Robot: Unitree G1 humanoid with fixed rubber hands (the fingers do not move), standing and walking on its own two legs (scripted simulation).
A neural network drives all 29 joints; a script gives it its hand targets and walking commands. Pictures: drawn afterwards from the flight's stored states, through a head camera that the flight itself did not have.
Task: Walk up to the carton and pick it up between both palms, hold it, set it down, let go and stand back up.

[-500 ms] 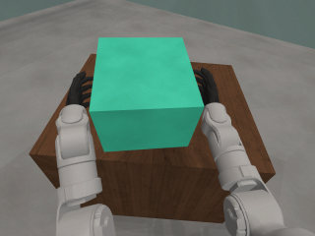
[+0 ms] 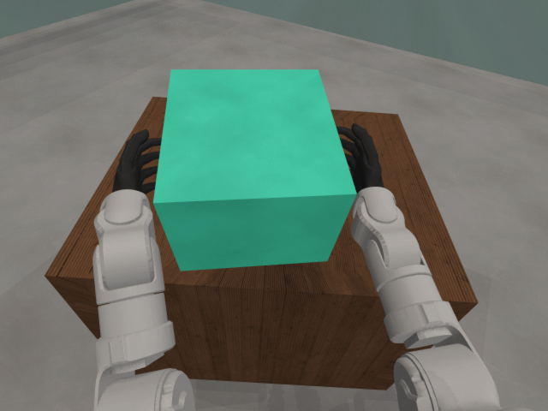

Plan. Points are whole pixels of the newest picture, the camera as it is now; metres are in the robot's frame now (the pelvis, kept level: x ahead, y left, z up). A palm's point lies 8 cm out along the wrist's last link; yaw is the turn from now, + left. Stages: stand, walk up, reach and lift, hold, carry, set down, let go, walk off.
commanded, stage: hold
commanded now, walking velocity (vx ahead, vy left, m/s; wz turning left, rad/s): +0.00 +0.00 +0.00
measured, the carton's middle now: (251, 167) +0.42 +0.00 +0.15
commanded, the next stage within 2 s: set down in 0.74 s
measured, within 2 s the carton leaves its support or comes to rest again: neither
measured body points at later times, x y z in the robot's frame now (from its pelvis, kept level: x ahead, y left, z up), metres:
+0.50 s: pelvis -0.01 +0.00 +0.00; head -0.03 +0.03 +0.45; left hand +0.36 +0.17 +0.18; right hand +0.36 -0.15 +0.18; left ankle +0.04 +0.13 -0.75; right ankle +0.00 -0.13 -0.75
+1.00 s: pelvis +0.00 +0.00 +0.00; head -0.03 +0.03 +0.45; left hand +0.38 +0.16 +0.18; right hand +0.38 -0.16 +0.19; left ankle +0.04 +0.13 -0.75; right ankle +0.00 -0.13 -0.75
